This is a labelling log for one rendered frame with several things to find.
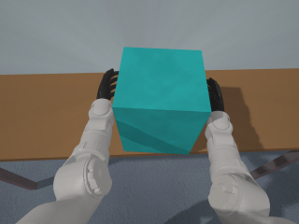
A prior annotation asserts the robot right forearm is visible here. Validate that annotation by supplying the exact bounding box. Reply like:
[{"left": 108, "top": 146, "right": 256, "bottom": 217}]
[{"left": 205, "top": 111, "right": 260, "bottom": 187}]

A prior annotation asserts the robot left upper arm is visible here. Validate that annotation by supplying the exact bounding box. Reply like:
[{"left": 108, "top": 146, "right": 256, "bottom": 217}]
[{"left": 16, "top": 157, "right": 112, "bottom": 224}]

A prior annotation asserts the robot right upper arm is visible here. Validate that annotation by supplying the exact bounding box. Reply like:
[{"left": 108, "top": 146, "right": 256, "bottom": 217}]
[{"left": 207, "top": 174, "right": 297, "bottom": 224}]

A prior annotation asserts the robot left forearm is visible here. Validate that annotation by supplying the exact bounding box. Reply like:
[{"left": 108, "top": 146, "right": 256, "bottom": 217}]
[{"left": 53, "top": 98, "right": 114, "bottom": 193}]

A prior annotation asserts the carton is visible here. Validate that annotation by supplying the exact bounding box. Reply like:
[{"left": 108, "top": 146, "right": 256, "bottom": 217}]
[{"left": 112, "top": 47, "right": 212, "bottom": 155}]

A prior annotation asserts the left robot hand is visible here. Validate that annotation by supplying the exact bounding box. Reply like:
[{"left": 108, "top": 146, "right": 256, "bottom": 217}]
[{"left": 96, "top": 68, "right": 120, "bottom": 101}]

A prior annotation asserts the table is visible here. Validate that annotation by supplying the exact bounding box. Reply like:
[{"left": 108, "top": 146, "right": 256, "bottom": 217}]
[{"left": 0, "top": 68, "right": 299, "bottom": 190}]

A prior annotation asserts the right robot hand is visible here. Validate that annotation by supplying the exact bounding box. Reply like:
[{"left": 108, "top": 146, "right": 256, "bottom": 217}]
[{"left": 206, "top": 77, "right": 225, "bottom": 112}]

